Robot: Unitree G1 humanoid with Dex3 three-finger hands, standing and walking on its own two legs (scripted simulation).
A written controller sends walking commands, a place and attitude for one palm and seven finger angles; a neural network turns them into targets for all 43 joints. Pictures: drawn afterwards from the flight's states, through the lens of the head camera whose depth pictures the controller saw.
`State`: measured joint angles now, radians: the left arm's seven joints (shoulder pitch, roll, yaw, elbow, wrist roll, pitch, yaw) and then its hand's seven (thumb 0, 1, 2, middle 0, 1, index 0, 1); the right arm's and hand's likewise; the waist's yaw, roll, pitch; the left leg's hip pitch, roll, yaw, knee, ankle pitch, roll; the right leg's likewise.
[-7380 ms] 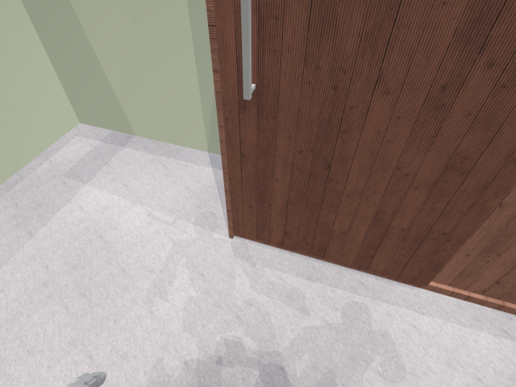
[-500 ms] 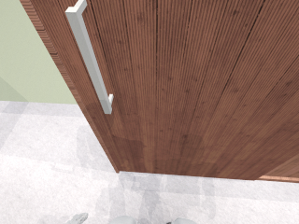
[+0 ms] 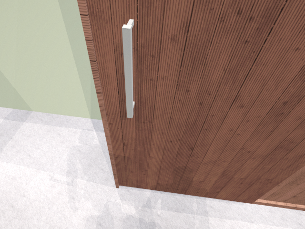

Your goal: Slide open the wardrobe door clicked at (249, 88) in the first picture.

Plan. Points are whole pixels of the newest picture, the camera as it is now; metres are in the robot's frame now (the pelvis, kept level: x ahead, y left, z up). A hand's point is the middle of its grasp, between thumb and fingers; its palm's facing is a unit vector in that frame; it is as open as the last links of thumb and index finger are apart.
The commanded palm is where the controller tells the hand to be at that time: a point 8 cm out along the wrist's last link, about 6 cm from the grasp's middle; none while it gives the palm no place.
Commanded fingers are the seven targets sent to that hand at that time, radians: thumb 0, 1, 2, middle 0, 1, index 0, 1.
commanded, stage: come to a stop and stand still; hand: left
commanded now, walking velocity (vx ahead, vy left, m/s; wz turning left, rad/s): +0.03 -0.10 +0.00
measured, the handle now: (130, 76) +0.47 +0.11 +0.17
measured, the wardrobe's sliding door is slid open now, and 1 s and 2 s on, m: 0.00 0.00 0.00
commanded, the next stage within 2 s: look again from close up in 0.98 s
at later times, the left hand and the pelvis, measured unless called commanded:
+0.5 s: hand out of the picture +0.04 +0.14 -0.17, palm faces +0.00 -0.96 -0.27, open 7.3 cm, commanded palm none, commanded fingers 0.00 0.90 0.90 -0.20 -0.30 -0.20 -0.30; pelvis +0.00 -0.04 -0.01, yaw -1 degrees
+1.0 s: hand out of the picture -0.02 +0.12 -0.18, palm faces +0.02 -0.98 -0.20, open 7.4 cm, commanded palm none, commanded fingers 0.00 0.90 0.90 -0.20 -0.30 -0.20 -0.30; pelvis -0.01 -0.05 -0.01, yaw -1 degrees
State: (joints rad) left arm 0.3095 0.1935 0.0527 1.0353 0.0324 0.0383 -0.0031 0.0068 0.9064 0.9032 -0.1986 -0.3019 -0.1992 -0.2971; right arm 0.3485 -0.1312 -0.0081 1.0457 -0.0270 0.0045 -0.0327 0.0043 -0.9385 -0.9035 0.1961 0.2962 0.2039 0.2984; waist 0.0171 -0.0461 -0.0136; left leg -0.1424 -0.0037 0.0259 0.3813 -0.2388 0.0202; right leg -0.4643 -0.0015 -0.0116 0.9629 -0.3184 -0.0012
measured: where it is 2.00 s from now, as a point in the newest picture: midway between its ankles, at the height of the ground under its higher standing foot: outside the picture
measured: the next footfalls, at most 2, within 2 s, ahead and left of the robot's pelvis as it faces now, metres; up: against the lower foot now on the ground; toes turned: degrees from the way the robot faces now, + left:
right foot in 0.20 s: +0.03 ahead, -0.15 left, +0.00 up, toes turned -2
